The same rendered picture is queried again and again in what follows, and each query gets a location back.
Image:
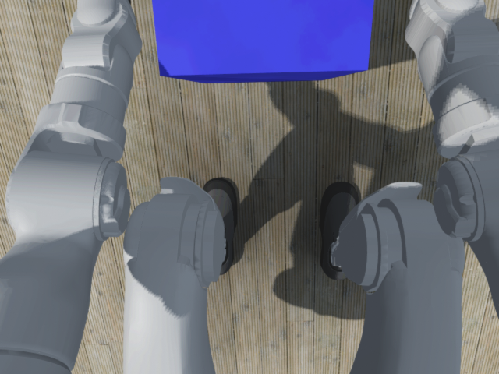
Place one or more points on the right robot upper arm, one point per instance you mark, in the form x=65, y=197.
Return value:
x=466, y=204

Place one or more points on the right robot forearm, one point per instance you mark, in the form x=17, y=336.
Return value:
x=457, y=52

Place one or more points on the robot left thigh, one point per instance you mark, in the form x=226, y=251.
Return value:
x=165, y=308

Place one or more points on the left robot forearm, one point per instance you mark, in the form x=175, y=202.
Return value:
x=92, y=87

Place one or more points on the right robot shin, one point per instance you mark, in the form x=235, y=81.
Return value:
x=396, y=190

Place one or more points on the carton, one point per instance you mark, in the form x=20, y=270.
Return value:
x=247, y=41

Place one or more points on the left robot upper arm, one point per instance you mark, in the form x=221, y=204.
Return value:
x=62, y=206

